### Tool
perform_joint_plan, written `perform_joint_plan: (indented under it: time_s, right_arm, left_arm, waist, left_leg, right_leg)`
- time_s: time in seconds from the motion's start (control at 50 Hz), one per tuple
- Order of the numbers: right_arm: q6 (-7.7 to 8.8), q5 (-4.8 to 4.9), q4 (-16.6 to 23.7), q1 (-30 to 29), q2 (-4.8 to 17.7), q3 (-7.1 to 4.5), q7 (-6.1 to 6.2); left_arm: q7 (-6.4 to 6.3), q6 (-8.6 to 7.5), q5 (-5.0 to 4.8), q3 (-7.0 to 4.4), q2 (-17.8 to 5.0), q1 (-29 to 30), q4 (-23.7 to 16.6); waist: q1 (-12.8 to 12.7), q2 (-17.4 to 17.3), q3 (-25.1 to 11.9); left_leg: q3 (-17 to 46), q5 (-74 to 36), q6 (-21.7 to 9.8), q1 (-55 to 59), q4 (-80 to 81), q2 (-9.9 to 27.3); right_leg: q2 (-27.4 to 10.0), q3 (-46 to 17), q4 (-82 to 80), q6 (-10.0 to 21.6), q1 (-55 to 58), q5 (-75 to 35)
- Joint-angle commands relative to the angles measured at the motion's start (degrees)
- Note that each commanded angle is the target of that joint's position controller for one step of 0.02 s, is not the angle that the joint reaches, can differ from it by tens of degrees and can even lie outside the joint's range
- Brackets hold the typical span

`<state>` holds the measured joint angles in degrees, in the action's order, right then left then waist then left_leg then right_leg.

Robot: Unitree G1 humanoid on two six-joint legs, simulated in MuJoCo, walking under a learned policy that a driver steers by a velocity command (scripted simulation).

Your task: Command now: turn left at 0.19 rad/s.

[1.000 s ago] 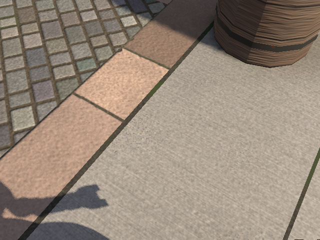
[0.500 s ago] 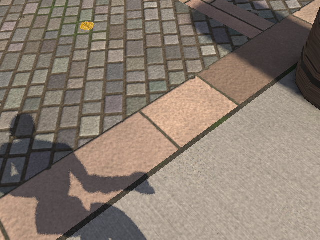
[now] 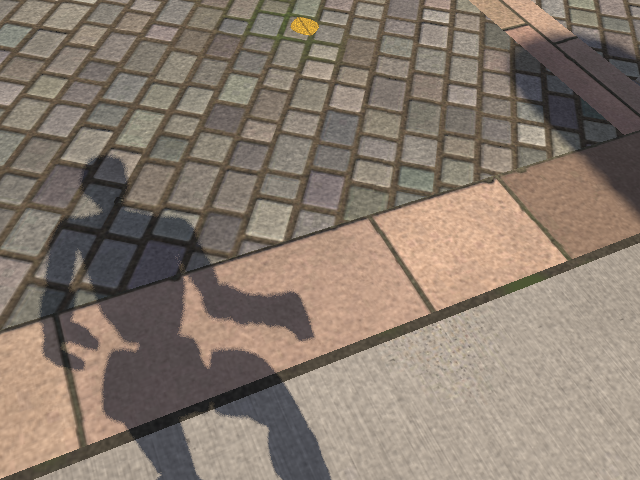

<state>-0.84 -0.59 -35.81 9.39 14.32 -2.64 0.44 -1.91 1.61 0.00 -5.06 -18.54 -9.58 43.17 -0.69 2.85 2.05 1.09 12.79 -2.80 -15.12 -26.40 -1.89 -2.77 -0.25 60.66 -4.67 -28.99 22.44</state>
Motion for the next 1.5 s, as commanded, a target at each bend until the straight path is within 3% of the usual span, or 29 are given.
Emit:
perform_joint_plan:
  time_s: [0.02, 0.08, 0.12, 0.16, 0.18, 0.2, 0.22, 0.24, 0.26, 0.3, 0.54, 1.04, 1.5]
  right_arm:
    - [1.11, -0.10, 2.94, -2.71, 6.89, -1.64, 0.59]
    - [0.80, -0.27, 1.54, -1.85, 8.02, -1.87, 0.35]
    - [0.73, -0.17, 0.54, -1.92, 7.62, -1.56, 0.03]
    - [0.77, 0.45, -0.45, -3.24, 6.19, -0.84, -0.13]
    - [1.09, 0.46, -1.41, -1.77, 5.37, -0.52, -0.20]
    - [1.56, -0.38, -2.01, -0.25, 4.62, -0.26, -0.31]
    - [2.01, -0.65, -2.26, 2.48, 5.35, -0.77, -0.71]
    - [1.90, -0.89, -2.62, -0.35, 5.76, -0.68, -0.60]
    - [1.61, -0.58, -2.53, -2.41, 6.15, -0.92, -0.42]
    - [0.69, -0.32, -2.77, -3.06, 5.18, -0.83, 0.09]
    - [0.59, 0.10, -8.67, 0.21, 4.30, -1.28, 0.91]
    - [0.62, 0.55, -21.81, 1.42, 3.87, -0.84, 1.91]
    - [0.73, 0.63, -26.78, 4.21, 2.45, 0.48, 2.10]
  left_arm:
    - [0.02, -0.56, -0.03, -0.08, -2.19, 0.83, -3.47]
    - [0.25, -0.57, 0.02, 0.30, -2.26, 2.03, -3.79]
    - [0.33, -0.73, -0.18, 0.30, -2.63, 1.48, -3.43]
    - [0.59, -1.23, 0.16, 0.70, -1.50, -1.06, -2.17]
    - [0.73, -1.57, 0.95, 0.86, -2.00, -1.84, -1.81]
    - [0.62, -1.82, 1.44, 0.65, -4.26, -2.67, -1.97]
    - [0.64, -1.88, 0.69, -0.33, -7.81, -1.53, -1.11]
    - [1.08, -2.10, 0.22, 0.06, -4.82, -0.71, -1.13]
    - [1.27, -2.40, 0.67, 0.75, -2.73, -0.11, -1.14]
    - [1.26, -3.03, 0.96, 1.18, -1.96, 0.63, -0.92]
    - [0.36, -3.37, 0.56, 2.02, -1.48, -1.46, 2.68]
    - [-0.30, -2.83, 0.29, 2.75, -0.21, -4.01, 13.10]
    - [-0.42, -2.63, 0.14, 3.62, 1.70, -7.91, 17.48]
  waist:
    - [0.20, -10.49, -6.86]
    - [1.69, -10.94, -5.51]
    - [1.79, -10.75, -4.48]
    - [-0.51, -9.18, -3.93]
    - [-0.85, -7.21, -4.41]
    - [0.16, -3.89, -5.70]
    - [3.60, 2.89, -5.51]
    - [1.29, 3.04, -5.24]
    - [0.73, 2.06, -4.00]
    - [0.59, 1.86, -2.84]
    - [0.39, -3.19, -2.12]
    - [0.52, -2.95, -0.30]
    - [0.65, -2.87, 0.82]
  left_leg:
    - [9.83, -21.04, -9.44, 6.90, 7.01, 12.71]
    - [12.04, -15.27, -10.56, 5.53, 7.24, 13.44]
    - [13.79, -12.00, -10.73, 4.43, 7.12, 13.56]
    - [13.46, -9.36, -8.70, 2.28, 5.86, 11.92]
    - [12.93, -7.65, -6.30, 0.59, 5.47, 10.54]
    - [11.14, -4.10, -3.53, -1.07, 3.60, 8.04]
    - [7.15, -0.97, -1.56, -1.32, 4.00, 4.10]
    - [4.83, 0.23, 0.26, 2.18, 2.49, 2.49]
    - [4.66, 0.51, 0.49, 2.95, 1.57, 2.47]
    - [5.16, -1.80, -0.29, 2.83, 1.14, 2.93]
    - [4.92, -6.30, 0.56, 3.74, 1.03, 3.15]
    - [3.29, -7.30, 1.19, 5.04, 2.69, 2.84]
    - [2.15, -5.29, 1.64, 3.67, 3.30, 2.46]
  right_leg:
    - [-1.43, -1.96, -8.31, -0.34, 2.21, -2.72]
    - [-0.93, -1.18, -17.09, 0.03, 7.03, -0.03]
    - [-0.45, -0.88, -22.36, 0.51, 9.68, -0.14]
    - [0.22, -0.14, -34.29, 1.66, 16.00, -9.21]
    - [-0.73, -1.69, -38.44, 2.51, 20.72, -17.46]
    - [-4.51, -5.52, -37.89, 3.74, 24.71, -27.05]
    - [-4.86, -4.57, -34.05, 5.76, 23.23, -24.92]
    - [-3.64, -4.46, -35.33, 6.63, 18.47, -16.28]
    - [-3.07, -4.32, -36.40, 6.10, 16.19, -12.68]
    - [-2.26, -3.58, -36.69, 4.89, 15.04, -12.39]
    - [-0.92, -2.60, -35.78, 4.98, 15.96, -13.15]
    - [0.97, -1.26, -37.93, 5.23, 16.70, -13.33]
    - [1.58, -1.14, -38.59, 5.73, 15.89, -12.16]
